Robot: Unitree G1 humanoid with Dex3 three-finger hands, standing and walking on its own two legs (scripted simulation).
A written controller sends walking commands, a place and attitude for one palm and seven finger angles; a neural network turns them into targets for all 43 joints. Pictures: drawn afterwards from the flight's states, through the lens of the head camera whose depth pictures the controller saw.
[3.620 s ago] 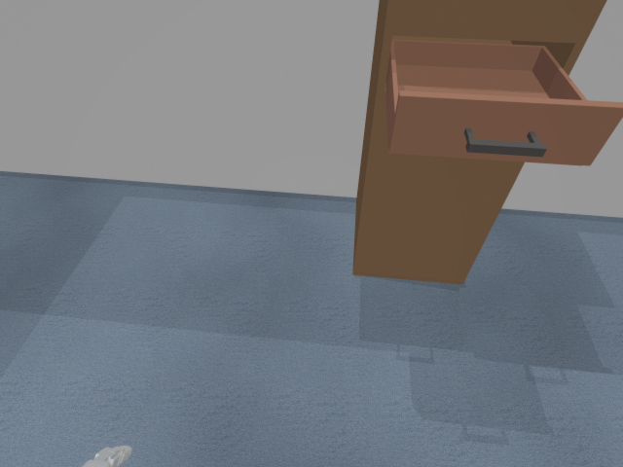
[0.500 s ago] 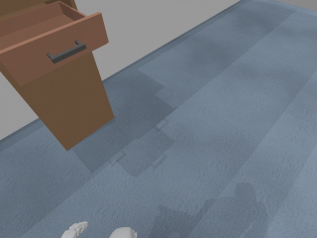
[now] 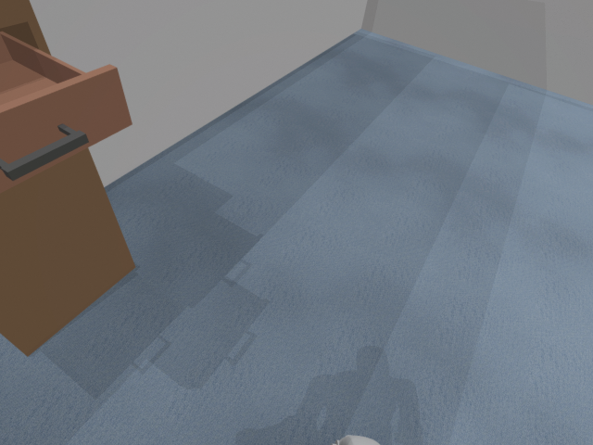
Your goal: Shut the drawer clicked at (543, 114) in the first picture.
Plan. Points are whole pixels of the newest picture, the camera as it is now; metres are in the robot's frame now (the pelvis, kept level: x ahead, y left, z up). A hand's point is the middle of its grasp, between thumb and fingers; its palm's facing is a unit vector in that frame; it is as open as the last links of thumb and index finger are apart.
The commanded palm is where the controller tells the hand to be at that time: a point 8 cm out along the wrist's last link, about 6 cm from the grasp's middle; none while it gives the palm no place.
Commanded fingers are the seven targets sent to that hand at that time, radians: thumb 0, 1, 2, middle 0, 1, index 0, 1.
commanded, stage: walk to a spot facing it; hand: left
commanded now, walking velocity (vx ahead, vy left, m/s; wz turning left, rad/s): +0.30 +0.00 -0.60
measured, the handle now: (40, 149) +0.49 +0.48 +0.08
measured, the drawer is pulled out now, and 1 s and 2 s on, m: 0.28 0.28 0.28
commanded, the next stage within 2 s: turn to face it in 0.74 s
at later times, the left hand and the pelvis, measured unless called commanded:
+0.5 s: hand (277, 326) +0.36 +0.06 -0.18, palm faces -0.30 -0.93 -0.22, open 7.4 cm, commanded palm none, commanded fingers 0.00 0.90 0.90 -0.20 -0.30 -0.20 -0.30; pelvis +0.20 -0.09 -0.02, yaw -18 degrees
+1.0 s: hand (275, 317) +0.39 +0.06 -0.20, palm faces -0.26 -0.95 -0.15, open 7.4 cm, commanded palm none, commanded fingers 0.00 0.90 0.90 -0.20 -0.30 -0.20 -0.30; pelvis +0.43 -0.11 -0.03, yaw -23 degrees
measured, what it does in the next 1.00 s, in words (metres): walks ahead, turning right: right foot, then left foot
